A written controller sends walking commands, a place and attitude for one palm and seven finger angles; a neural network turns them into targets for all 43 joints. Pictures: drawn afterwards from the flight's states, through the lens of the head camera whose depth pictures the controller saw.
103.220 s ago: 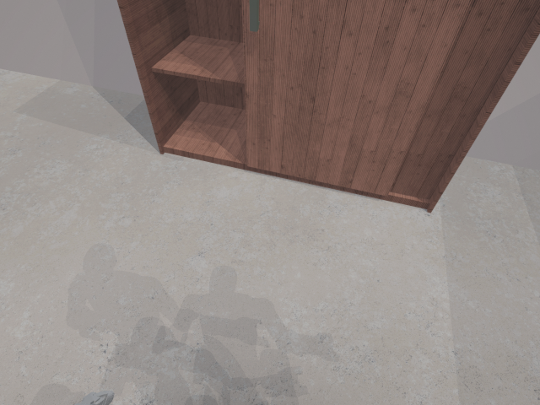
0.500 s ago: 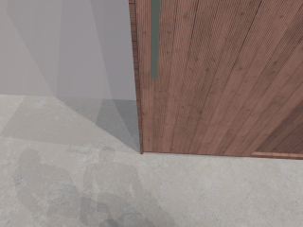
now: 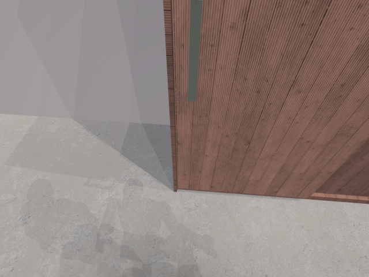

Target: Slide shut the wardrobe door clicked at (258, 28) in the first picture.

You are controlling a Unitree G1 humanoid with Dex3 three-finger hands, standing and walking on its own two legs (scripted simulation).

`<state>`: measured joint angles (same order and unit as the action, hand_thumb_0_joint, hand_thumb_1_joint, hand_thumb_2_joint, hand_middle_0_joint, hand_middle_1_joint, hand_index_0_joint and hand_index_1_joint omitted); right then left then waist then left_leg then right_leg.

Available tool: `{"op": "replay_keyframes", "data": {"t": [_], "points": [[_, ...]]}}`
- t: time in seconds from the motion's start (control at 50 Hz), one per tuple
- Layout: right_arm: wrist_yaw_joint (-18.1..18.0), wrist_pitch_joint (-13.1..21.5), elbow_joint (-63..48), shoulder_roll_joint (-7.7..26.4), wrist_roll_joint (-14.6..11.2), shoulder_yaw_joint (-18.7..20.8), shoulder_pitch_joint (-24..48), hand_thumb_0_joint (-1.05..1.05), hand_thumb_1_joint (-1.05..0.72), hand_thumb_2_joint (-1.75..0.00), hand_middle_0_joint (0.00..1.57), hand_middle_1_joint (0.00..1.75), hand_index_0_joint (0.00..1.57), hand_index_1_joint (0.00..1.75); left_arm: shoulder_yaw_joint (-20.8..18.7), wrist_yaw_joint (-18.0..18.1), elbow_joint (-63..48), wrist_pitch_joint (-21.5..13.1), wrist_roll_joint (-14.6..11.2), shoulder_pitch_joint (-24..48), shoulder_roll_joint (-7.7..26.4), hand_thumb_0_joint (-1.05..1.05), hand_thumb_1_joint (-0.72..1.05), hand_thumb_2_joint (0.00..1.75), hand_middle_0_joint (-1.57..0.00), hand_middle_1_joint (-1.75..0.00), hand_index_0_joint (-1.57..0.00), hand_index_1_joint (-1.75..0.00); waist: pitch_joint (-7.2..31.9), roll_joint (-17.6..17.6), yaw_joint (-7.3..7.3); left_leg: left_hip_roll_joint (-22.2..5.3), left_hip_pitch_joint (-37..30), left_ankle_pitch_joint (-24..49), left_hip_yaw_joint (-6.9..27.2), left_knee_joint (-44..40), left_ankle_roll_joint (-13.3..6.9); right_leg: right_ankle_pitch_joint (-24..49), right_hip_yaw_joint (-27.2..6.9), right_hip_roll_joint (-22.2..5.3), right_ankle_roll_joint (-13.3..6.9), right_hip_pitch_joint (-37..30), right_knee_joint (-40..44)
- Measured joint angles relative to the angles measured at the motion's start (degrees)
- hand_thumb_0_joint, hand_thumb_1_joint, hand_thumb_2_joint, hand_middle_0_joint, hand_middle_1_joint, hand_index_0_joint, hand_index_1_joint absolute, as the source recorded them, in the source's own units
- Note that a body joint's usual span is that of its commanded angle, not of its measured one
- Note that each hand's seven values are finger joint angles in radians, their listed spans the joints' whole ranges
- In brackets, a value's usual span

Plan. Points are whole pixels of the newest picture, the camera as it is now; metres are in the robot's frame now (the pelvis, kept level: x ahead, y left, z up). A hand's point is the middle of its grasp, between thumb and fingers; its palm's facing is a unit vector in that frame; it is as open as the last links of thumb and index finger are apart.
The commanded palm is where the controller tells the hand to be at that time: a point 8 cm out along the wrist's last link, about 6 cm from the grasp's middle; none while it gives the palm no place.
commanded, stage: look to check the result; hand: right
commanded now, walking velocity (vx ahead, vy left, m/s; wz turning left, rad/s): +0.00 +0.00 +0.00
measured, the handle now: (194, 53) +0.65 +0.02 +0.15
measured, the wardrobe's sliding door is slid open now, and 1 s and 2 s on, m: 0.00 0.00 0.00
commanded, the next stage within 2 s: stand and wait in 0.60 s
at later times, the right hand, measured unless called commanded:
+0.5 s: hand out of the picture +0.12 -0.23 -0.16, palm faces -0.05 +0.95 -0.32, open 7.4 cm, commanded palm none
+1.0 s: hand out of the picture +0.13 -0.21 -0.16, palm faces -0.06 +0.95 -0.30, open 7.4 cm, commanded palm none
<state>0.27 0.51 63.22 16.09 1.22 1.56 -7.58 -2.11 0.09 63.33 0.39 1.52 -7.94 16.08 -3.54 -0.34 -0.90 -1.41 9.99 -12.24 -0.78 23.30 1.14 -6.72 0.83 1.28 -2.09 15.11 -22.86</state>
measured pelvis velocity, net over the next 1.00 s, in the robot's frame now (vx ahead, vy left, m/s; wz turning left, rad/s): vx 0.05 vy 0.02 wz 0.02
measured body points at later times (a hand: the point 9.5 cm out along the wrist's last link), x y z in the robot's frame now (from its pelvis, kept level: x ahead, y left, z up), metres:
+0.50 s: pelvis +0.04 +0.01 +0.00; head +0.07 +0.02 +0.45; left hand +0.12 +0.30 -0.14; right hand +0.12 -0.27 -0.13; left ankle +0.00 +0.14 -0.74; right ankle +0.06 -0.09 -0.74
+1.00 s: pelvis +0.05 +0.02 +0.01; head +0.08 +0.02 +0.45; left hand +0.11 +0.30 -0.14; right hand +0.13 -0.26 -0.14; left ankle +0.00 +0.14 -0.74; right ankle +0.06 -0.09 -0.74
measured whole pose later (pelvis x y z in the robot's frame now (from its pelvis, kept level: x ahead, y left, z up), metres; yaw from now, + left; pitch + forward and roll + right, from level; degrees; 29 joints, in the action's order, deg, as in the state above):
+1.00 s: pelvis +0.05 +0.02 +0.01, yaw +1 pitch -1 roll +0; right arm -0.3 0.6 64.5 17.1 0.7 0.6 -6.2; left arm -0.4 0.4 64.9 0.4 1.1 -5.2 17.1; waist -4.4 0.0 -0.8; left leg -0.2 3.1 -13.2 0.1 17.2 0.1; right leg -9.4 1.6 0.0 -0.5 8.8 -19.0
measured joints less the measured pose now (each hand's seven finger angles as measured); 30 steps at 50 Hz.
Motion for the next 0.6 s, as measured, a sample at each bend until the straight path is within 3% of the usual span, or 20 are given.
{"op": "replay_keyframes", "data": {"t": [0.24,0.6], "points": [[-0.2,0.1,1.1,2.0,-0.4,-0.5,1.5,0.01,-0.91,-0.9,0.2,0.3,0.2,0.29,0.9,-0.1,1.1,-0.2,-0.4,2.7,1.5,0.01,0.9,0.9,-0.2,-0.3,-0.2,-0.3,-1.3,-0.3,0.04,0.5,-2.7,0.0,0.0,-3.0,-0.2,-0.7,0.0,-0.5,0.6,-2.3,1.7],[-0.4,0.1,0.8,1.5,-0.4,-0.9,2.6,0.01,-0.91,-0.9,0.2,0.3,0.2,0.29,1.6,0.0,0.9,-0.3,-0.4,4.6,1.7,0.01,0.9,0.9,-0.2,-0.3,-0.2,-0.3,-0.9,-0.2,0.3,0.8,-5.5,-0.8,0.5,-4.9,-0.6,-2.0,0.4,-0.8,1.2,-5.0,3.2]]}}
